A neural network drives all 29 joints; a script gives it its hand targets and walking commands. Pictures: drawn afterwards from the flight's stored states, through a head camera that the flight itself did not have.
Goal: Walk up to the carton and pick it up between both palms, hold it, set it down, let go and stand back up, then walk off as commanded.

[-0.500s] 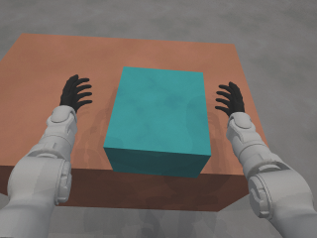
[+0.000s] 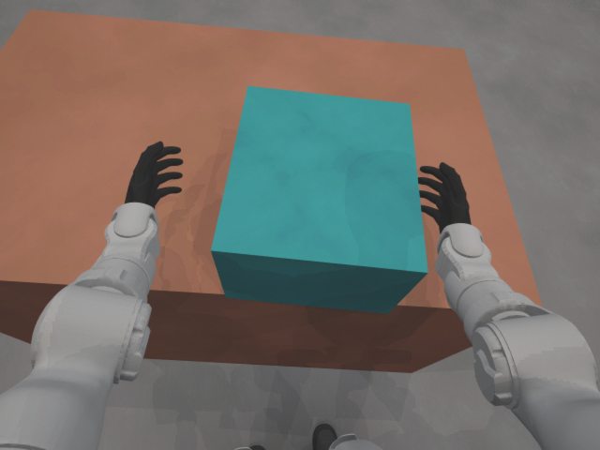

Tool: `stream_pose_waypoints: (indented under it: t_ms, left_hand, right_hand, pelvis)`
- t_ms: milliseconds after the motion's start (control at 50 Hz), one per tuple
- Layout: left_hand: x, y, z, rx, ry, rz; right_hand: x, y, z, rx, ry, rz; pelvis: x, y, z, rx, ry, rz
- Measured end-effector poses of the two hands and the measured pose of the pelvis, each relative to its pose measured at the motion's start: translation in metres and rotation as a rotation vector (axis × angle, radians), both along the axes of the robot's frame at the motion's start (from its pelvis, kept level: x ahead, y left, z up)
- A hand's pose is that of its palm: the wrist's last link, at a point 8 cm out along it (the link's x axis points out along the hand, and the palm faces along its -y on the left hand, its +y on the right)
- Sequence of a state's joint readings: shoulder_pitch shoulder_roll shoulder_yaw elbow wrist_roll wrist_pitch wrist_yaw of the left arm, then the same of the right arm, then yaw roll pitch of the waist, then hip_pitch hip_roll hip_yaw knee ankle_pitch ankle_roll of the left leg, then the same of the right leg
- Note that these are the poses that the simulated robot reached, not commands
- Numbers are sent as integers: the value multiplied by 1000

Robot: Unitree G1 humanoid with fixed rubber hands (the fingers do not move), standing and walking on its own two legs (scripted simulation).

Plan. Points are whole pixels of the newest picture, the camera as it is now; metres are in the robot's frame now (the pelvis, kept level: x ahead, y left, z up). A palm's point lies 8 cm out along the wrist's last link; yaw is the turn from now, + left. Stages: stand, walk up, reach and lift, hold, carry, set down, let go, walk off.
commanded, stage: reach and lift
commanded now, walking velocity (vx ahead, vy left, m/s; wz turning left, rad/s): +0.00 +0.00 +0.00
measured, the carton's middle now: (318, 200) +0.47 -0.06 -0.02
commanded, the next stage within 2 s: none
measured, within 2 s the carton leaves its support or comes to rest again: leaves its support in 1.92 s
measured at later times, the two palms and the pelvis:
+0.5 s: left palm (175, 197) +0.46 +0.15 +0.02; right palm (441, 214) +0.41 -0.22 +0.02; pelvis +0.00 -0.01 +0.00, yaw +0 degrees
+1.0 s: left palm (185, 197) +0.46 +0.14 +0.02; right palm (431, 214) +0.41 -0.21 +0.02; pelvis +0.00 -0.01 +0.00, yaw +0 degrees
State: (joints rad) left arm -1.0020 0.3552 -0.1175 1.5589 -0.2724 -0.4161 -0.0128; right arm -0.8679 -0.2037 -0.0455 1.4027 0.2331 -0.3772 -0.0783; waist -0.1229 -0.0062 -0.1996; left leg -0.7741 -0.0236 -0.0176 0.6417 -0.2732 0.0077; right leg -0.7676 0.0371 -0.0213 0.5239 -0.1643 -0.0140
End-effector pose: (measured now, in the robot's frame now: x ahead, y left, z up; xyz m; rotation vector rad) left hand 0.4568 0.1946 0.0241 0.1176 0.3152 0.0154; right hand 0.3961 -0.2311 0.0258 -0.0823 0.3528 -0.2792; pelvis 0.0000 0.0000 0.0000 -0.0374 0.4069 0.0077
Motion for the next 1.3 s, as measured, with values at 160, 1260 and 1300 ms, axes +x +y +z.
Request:
stream_pose_waypoints:
  t_ms: [160,1260,1300]
  left_hand:
    - [6,-20,0,-18,-15,-33]
    - [5,-52,-8,-79,-37,-79]
    - [4,-52,-8,-81,-44,-78]
  right_hand:
    - [10,2,0,9,-12,18]
    - [13,26,-3,49,-67,-13]
    - [13,26,-3,52,-74,-14]
  pelvis:
    - [2,-4,-1,4,17,0]
    - [4,-6,-2,6,23,1]
    - [4,-6,-2,6,23,1]
